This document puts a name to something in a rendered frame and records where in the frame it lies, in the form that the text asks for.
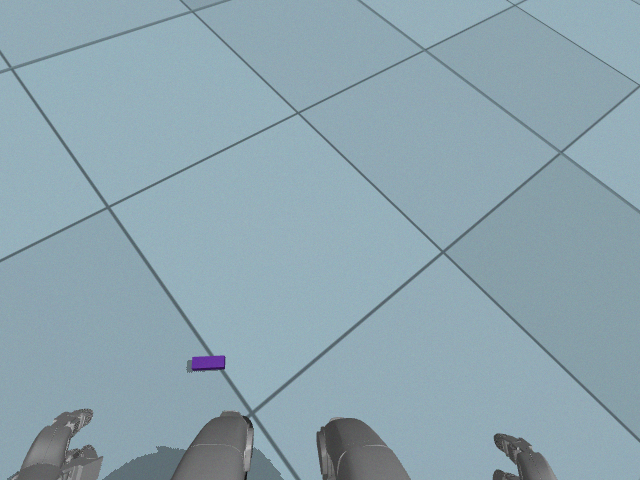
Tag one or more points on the right robot hand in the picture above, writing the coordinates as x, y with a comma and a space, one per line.
531, 465

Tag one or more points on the left robot arm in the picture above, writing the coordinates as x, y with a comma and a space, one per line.
41, 471

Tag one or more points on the small box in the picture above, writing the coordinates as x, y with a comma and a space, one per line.
208, 363

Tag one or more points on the left robot hand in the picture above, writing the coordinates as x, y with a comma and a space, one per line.
52, 443

